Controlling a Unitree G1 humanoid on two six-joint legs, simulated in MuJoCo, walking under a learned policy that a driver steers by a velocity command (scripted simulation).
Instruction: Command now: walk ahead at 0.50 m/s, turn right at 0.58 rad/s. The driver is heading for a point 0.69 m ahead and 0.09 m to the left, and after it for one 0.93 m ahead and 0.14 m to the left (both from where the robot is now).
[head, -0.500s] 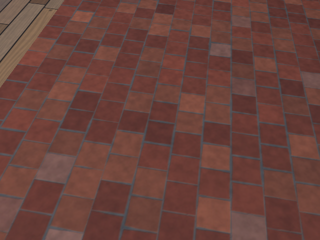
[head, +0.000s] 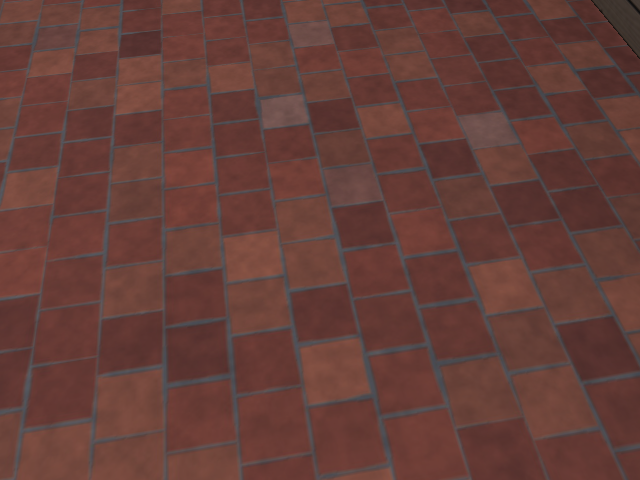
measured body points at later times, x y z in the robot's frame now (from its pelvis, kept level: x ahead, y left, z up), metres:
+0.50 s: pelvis +0.28 +0.04 +0.00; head +0.31 +0.05 +0.45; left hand +0.39 +0.30 -0.13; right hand +0.34 -0.24 -0.11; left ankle +0.34 +0.12 -0.74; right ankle +0.18 -0.06 -0.65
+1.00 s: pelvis +0.53 -0.02 +0.00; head +0.55 -0.04 +0.45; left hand +0.64 +0.25 -0.09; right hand +0.61 -0.30 -0.13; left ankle +0.46 +0.10 -0.66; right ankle +0.56 -0.11 -0.74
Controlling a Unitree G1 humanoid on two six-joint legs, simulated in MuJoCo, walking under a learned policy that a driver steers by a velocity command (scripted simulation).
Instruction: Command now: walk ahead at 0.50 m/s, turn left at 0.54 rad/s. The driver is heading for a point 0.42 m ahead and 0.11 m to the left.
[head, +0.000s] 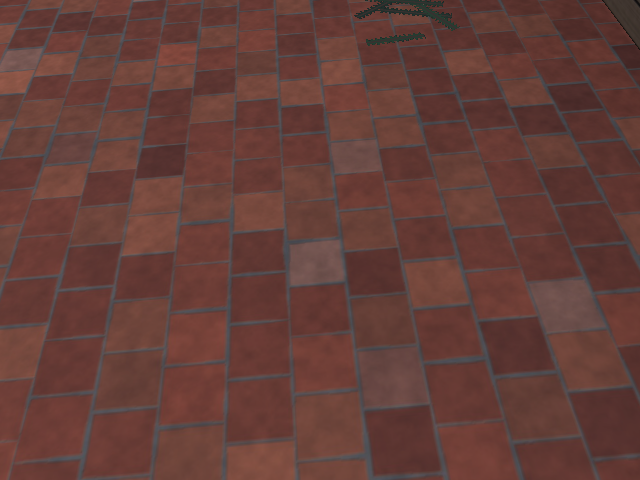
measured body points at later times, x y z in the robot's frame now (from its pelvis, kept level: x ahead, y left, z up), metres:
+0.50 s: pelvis +0.24 +0.07 -0.01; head +0.28 +0.09 +0.43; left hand +0.21 +0.33 -0.15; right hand +0.47 -0.13 -0.12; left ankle +0.28 +0.13 -0.74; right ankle +0.17 -0.09 -0.64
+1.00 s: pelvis +0.37 +0.08 +0.00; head +0.38 +0.08 +0.45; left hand +0.37 +0.34 -0.14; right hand +0.49 -0.13 -0.16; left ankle +0.28 +0.13 -0.74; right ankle +0.43 +0.00 -0.74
